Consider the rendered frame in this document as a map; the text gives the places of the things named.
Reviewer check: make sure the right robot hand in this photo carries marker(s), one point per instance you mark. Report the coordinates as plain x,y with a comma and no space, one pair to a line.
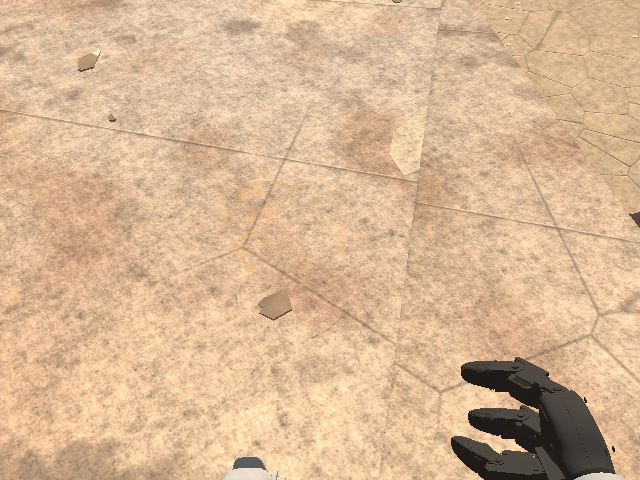
564,436

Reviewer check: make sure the robot left shin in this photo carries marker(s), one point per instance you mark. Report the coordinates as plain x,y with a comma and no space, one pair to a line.
248,462

